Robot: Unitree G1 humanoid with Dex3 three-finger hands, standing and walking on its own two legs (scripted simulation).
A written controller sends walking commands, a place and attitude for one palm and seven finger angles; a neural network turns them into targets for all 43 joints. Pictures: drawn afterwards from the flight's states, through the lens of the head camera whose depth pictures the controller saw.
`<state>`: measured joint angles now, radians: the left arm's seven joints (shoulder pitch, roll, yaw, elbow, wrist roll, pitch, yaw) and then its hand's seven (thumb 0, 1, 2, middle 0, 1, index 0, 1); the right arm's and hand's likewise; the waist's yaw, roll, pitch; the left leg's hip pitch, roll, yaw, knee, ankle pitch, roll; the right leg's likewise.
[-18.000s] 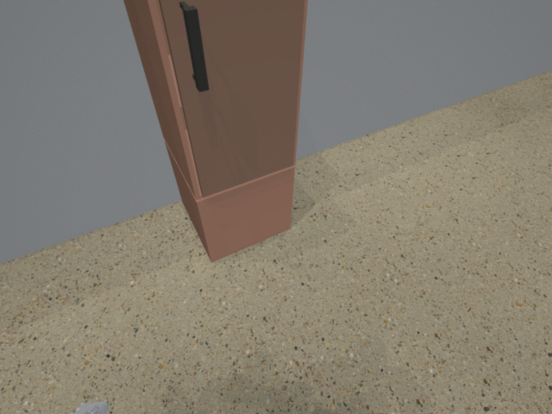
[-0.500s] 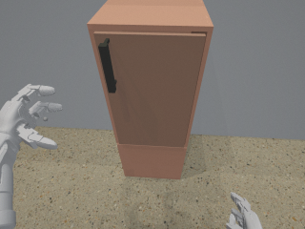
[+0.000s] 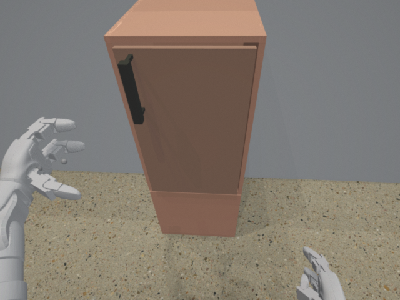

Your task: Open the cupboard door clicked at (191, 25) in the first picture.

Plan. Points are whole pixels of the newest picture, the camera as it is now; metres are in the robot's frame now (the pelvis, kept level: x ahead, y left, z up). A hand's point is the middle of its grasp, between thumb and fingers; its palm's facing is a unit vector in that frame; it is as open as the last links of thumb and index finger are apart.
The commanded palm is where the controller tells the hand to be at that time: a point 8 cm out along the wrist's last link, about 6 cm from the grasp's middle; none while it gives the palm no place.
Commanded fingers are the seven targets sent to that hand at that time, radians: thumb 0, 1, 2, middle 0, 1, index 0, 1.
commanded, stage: move the hooked fingers beside the handle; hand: left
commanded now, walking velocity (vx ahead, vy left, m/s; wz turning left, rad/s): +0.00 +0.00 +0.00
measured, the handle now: (134, 90) +0.57 +0.23 +0.15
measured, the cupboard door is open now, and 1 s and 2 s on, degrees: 0 0 0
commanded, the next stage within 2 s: none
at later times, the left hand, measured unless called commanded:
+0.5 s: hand (75, 135) +0.37 +0.29 +0.16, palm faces +0.07 -1.00 -0.02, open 14.0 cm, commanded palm +0.35 +0.34 +0.16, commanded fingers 0.00 -0.50 0.30 -0.30 -1.20 -0.30 -1.20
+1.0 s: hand (90, 113) +0.45 +0.29 +0.16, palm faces +0.03 -1.00 +0.00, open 14.0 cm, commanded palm +0.43 +0.34 +0.16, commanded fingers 0.00 -0.50 0.30 -0.30 -1.20 -0.30 -1.20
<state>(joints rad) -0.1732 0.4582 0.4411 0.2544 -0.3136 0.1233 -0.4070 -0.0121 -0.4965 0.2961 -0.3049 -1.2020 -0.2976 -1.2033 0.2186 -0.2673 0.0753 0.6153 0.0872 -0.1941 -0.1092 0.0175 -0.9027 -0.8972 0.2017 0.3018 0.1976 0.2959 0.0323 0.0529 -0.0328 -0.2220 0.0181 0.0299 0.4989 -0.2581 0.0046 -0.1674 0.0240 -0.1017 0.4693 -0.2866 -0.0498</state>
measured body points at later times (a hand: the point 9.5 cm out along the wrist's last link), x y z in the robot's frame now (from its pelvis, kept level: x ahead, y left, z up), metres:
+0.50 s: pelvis +0.00 +0.01 +0.00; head +0.01 +0.00 +0.45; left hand +0.36 +0.34 +0.16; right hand +0.12 -0.26 -0.10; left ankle +0.01 +0.12 -0.74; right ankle -0.02 -0.08 -0.74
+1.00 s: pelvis +0.01 +0.03 -0.01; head +0.05 +0.04 +0.44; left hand +0.44 +0.35 +0.16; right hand +0.07 -0.24 -0.11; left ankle +0.01 +0.12 -0.74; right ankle -0.02 -0.08 -0.74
